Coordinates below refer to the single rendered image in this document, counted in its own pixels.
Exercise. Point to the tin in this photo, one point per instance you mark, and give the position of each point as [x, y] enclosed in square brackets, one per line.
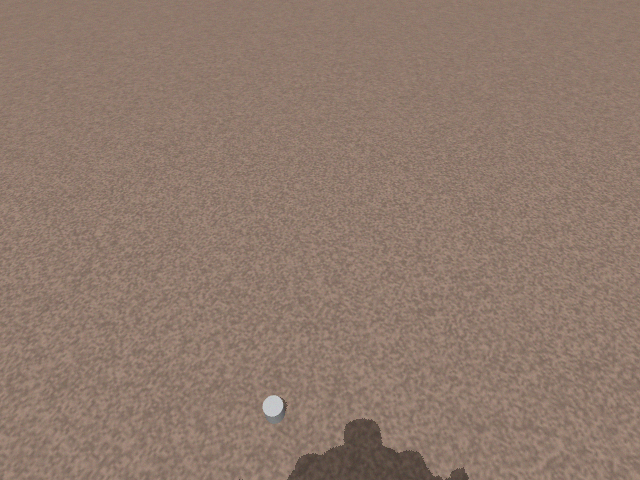
[273, 408]

